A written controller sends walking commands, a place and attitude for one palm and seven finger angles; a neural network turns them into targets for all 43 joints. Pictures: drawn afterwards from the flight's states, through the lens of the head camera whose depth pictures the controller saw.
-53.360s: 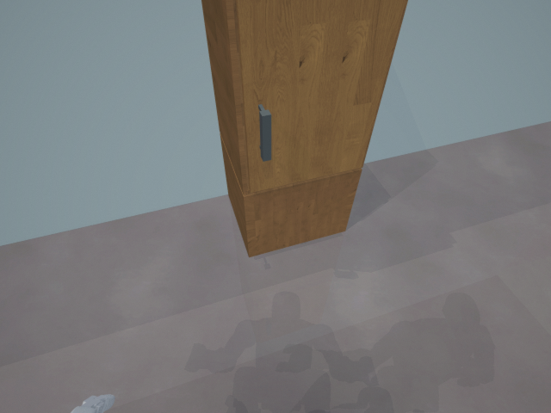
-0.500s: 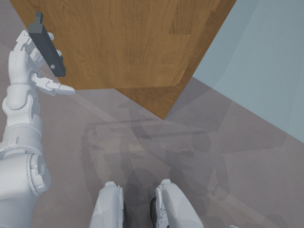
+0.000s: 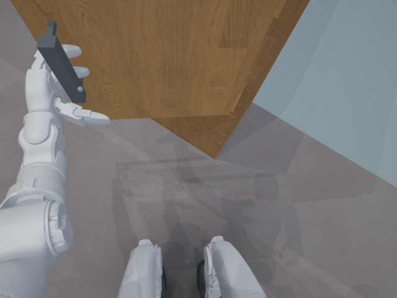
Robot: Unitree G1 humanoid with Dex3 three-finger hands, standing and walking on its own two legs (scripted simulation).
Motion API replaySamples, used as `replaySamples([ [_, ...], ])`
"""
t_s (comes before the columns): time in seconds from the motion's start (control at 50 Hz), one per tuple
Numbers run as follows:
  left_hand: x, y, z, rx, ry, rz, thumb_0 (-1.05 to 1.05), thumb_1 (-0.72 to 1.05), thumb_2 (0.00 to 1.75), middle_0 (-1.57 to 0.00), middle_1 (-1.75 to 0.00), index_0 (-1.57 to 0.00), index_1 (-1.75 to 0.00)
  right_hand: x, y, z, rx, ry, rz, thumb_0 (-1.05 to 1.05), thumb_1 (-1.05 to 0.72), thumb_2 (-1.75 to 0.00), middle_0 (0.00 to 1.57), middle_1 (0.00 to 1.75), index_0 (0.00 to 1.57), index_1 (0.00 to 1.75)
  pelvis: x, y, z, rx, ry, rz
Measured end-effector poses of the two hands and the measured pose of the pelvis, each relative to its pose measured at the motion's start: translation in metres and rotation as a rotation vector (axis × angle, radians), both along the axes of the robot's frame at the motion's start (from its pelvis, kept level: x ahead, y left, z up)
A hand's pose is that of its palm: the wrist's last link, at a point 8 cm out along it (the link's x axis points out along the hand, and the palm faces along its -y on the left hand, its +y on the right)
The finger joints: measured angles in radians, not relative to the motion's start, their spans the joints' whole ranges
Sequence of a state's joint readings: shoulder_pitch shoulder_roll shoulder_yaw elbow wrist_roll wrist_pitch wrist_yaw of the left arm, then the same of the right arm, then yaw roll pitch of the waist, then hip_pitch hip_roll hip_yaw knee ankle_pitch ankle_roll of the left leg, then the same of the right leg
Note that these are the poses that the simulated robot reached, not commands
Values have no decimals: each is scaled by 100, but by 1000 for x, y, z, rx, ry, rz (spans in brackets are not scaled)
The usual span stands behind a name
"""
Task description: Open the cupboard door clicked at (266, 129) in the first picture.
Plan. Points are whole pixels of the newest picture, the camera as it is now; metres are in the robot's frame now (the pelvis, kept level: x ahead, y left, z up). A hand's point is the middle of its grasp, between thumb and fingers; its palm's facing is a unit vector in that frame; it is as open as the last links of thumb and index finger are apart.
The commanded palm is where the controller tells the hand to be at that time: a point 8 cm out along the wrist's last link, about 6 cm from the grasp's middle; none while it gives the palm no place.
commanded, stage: slide the fingers in behind the handle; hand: left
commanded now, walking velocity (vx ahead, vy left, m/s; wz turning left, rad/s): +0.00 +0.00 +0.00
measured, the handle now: (66, 65) +0.55 +0.22 +0.04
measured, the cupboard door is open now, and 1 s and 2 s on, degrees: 39 39 69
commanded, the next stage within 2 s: close the thumb around the handle in 0.20 s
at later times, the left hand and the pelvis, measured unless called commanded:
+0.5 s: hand (80, 88) +0.51 +0.20 +0.03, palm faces +0.07 -1.00 -0.02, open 12.9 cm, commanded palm +0.48 +0.23 +0.04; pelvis +0.00 +0.00 +0.00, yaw +0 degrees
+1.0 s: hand (80, 88) +0.51 +0.20 +0.03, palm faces +0.08 -1.00 -0.02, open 5.9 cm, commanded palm +0.48 +0.23 +0.04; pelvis +0.01 +0.00 +0.00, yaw +0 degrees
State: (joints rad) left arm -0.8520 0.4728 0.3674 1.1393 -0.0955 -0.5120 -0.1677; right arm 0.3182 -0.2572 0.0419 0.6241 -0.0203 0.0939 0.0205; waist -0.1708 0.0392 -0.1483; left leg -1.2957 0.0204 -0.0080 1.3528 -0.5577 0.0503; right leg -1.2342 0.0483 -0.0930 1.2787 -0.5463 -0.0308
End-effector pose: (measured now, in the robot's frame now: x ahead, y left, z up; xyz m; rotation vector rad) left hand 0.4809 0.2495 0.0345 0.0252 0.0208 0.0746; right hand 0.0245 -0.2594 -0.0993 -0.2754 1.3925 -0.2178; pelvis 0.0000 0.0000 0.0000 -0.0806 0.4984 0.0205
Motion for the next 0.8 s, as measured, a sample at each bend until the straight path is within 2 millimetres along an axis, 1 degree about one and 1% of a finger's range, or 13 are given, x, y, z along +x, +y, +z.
replaySamples([
  [0.16, 0, 0, 0, -4, -1, 4, -1, -50, 30, -30, -121, -31, -122, 0, -2, -2, -2, 16, 4, 0, -91, -90, 20, 30, 20, 30, 0, 0, -1, 0, 4, 4],
  [0.34, 0, -1, 0, -9, 5, 4, -1, -50, 30, -30, -121, -30, -123, 3, -2, 1, -5, 6, 3, 0, -91, -90, 20, 30, 20, 30, 1, -1, 1, 0, 1, 3],
  [0.42, 1, 0, 0, -5, 3, -1, -1, -45, 32, -31, -121, -31, -123, 4, -2, 2, -7, 3, 4, 0, -91, -90, 20, 30, 20, 30, 2, -1, 1, -1, 1, 2],
  [0.48, 1, 0, 0, -6, 1, -4, -1, -37, 36, -31, -122, -31, -123, 5, -2, 2, -8, 0, 2, 0, -91, -90, 20, 30, 20, 30, 2, 0, 1, -1, 1, 1],
  [0.56, 1, 0, 0, -11, 2, -5, -1, -21, 43, -32, -124, -31, -124, 6, -1, 2, -6, -2, -1, 0, -91, -90, 20, 30, 20, 30, 3, 1, 2, -1, 0, -1],
  [0.8, 1, 1, 0, -8, 3, -1, 0, 42, 69, -36, -130, -34, -130, 6, 4, 2, 4, 3, -7, 0, -91, -90, 20, 30, 20, 30, 5, 4, 3, -1, -2, -3],
])
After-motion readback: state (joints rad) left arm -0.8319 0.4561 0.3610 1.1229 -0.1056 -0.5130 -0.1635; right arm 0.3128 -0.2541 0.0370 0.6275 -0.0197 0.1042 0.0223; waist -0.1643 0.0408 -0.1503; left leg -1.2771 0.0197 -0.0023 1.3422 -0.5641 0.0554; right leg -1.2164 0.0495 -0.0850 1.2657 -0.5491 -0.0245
